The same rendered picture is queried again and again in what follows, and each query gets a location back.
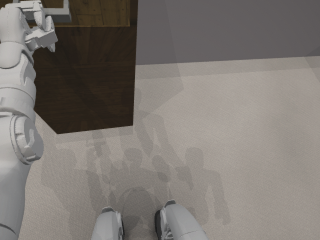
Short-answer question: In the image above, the drawer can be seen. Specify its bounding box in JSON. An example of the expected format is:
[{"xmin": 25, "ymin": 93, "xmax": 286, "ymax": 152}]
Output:
[{"xmin": 0, "ymin": 0, "xmax": 129, "ymax": 26}]

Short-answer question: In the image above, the left robot thigh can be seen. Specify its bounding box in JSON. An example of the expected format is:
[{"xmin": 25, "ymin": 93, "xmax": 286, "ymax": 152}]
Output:
[{"xmin": 91, "ymin": 211, "xmax": 123, "ymax": 240}]

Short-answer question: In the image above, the right robot shin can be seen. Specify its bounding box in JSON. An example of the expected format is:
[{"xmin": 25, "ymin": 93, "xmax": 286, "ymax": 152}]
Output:
[{"xmin": 160, "ymin": 199, "xmax": 176, "ymax": 240}]

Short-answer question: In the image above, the robot left upper arm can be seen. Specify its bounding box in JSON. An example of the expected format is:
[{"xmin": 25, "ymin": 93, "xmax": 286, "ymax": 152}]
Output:
[{"xmin": 0, "ymin": 115, "xmax": 44, "ymax": 240}]

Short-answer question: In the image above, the cabinet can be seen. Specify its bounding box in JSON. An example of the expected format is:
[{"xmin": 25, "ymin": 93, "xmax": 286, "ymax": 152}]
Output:
[{"xmin": 0, "ymin": 0, "xmax": 138, "ymax": 135}]

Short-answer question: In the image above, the handle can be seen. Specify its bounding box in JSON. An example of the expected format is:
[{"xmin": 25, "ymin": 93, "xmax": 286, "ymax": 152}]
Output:
[{"xmin": 12, "ymin": 0, "xmax": 72, "ymax": 23}]

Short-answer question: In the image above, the left robot hand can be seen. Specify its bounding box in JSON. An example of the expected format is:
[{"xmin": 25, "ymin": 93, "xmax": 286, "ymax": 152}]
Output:
[{"xmin": 0, "ymin": 0, "xmax": 58, "ymax": 55}]

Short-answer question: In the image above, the robot left forearm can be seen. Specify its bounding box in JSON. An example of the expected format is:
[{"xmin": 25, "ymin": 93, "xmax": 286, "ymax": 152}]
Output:
[{"xmin": 0, "ymin": 42, "xmax": 36, "ymax": 125}]

